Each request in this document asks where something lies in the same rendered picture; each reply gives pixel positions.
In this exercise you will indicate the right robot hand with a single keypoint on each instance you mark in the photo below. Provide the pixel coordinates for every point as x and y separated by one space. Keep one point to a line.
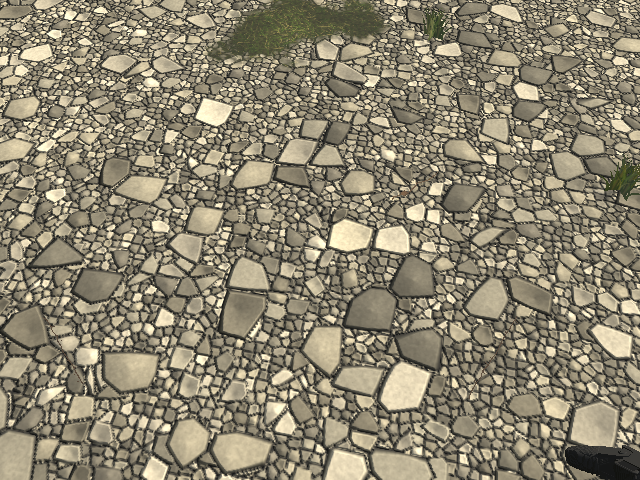
608 462

